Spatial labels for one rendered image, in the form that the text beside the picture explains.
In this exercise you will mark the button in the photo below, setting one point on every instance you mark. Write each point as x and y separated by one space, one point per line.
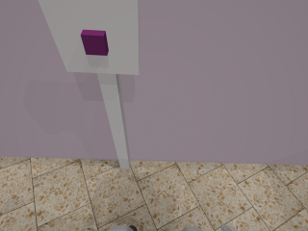
95 42

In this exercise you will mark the panel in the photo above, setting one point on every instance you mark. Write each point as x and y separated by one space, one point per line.
120 19

